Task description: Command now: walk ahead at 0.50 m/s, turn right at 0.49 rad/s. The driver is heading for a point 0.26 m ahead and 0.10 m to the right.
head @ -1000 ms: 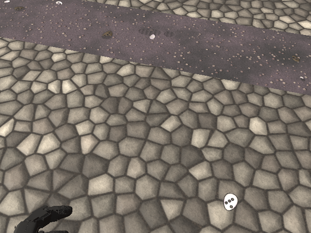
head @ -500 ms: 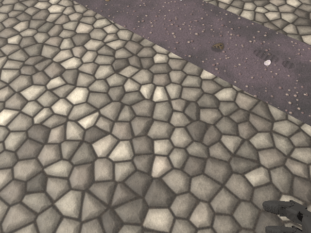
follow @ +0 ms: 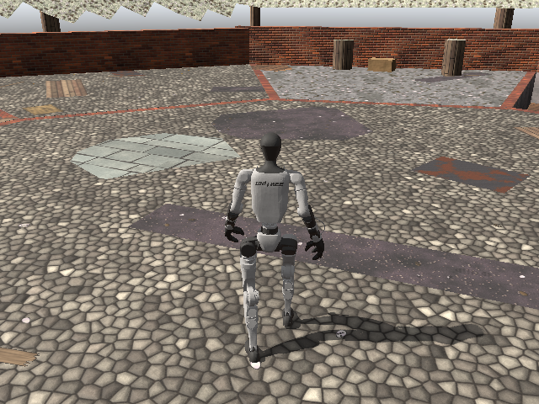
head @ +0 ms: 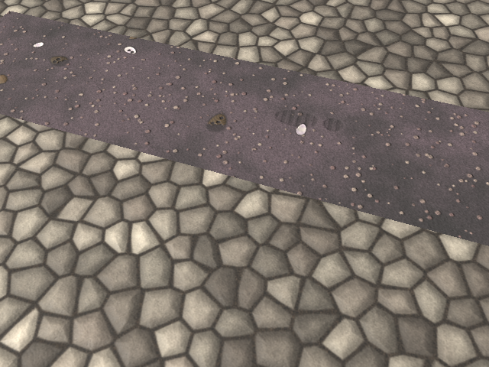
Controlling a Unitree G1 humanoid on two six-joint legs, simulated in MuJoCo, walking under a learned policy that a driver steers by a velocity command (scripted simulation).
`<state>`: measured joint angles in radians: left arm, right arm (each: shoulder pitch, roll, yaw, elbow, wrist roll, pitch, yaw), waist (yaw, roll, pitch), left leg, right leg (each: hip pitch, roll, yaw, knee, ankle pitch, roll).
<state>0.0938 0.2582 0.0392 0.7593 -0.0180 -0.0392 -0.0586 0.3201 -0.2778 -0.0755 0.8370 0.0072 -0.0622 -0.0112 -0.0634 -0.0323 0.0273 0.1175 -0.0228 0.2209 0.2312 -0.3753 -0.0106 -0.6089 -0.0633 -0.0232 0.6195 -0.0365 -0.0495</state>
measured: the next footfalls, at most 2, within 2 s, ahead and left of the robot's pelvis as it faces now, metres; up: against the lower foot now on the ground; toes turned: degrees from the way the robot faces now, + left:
right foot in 0.06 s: +0.20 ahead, -0.11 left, +0.00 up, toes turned -5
left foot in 0.48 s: +0.38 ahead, +0.09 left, +0.00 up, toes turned -8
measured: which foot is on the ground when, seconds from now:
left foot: down 0.00-0.06, up 0.08-0.46, down 0.48-1.00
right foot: up 0.00-0.04, down 0.06-1.00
